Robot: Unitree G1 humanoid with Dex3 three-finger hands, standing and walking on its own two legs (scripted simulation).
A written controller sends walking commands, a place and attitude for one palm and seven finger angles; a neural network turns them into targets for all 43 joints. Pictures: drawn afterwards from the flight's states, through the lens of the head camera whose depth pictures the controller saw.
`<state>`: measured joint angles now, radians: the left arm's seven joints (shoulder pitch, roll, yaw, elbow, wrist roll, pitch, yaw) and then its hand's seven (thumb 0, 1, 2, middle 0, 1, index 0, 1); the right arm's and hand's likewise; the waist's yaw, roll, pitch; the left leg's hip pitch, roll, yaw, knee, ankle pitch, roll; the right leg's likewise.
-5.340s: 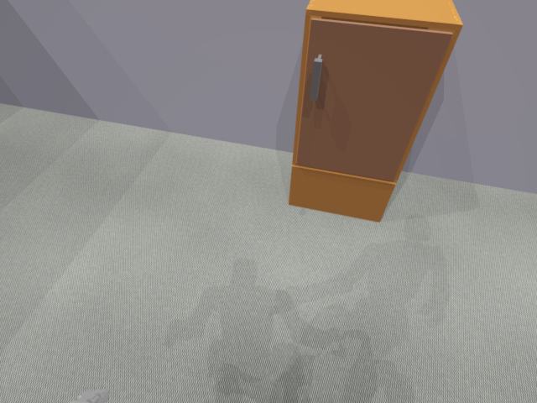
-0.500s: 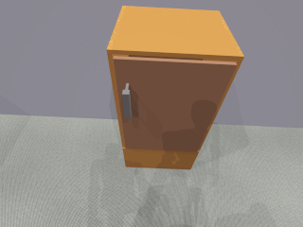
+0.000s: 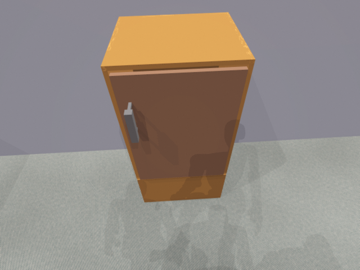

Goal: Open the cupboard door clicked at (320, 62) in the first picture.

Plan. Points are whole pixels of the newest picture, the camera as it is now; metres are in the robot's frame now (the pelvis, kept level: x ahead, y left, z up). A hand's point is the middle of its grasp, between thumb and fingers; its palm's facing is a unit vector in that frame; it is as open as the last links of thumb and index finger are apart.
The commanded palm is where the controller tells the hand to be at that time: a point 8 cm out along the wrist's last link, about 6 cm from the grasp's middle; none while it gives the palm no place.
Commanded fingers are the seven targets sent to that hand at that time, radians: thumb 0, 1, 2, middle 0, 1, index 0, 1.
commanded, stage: come to a stop and stand still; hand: left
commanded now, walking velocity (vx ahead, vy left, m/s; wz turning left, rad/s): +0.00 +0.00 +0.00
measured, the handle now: (132, 122) +0.58 +0.19 -0.05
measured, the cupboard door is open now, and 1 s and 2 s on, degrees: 0 0 0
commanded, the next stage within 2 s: look again from close up in 0.20 s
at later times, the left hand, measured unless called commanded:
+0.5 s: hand out of the picture -0.05 +0.17 -0.18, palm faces +0.04 -0.98 -0.17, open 7.3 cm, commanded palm none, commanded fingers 0.00 0.90 0.90 -0.20 -0.30 -0.20 -0.30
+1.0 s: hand out of the picture +0.00 +0.20 -0.18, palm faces +0.01 -0.98 -0.20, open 7.3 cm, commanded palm none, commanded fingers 0.00 0.90 0.90 -0.20 -0.30 -0.20 -0.30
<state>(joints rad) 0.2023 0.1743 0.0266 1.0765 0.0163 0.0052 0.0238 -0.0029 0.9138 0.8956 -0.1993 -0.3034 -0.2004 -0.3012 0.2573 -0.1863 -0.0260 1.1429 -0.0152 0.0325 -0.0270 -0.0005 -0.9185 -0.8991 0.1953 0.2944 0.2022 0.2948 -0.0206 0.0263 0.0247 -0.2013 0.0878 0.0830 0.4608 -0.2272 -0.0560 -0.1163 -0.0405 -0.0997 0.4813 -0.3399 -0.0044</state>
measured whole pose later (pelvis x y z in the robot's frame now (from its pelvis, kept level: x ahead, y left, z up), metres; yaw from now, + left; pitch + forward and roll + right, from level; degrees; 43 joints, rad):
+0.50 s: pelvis -0.02 +0.02 -0.01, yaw +0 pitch -1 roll -1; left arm 0.34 0.10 0.00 1.11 0.02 -0.01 0.04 0.00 0.91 0.89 -0.20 -0.30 -0.20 -0.30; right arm 0.30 -0.16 -0.01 1.07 -0.02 -0.01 -0.02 0.01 -0.93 -0.90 0.20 0.29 0.20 0.29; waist 0.00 0.03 0.04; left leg -0.29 0.07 0.06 0.58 -0.28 -0.01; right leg -0.18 -0.04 -0.10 0.53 -0.33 0.01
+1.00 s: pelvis -0.01 +0.02 +0.00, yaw +0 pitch +0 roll +1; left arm 0.28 0.17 0.01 1.07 0.03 0.00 0.02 0.00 0.91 0.90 -0.20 -0.30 -0.20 -0.30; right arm 0.28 -0.17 0.01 1.08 -0.02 -0.01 -0.02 0.01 -0.93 -0.90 0.20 0.29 0.20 0.30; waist 0.00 -0.01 0.02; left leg -0.25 0.03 0.09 0.52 -0.26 0.00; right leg -0.18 -0.08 -0.08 0.53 -0.35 0.03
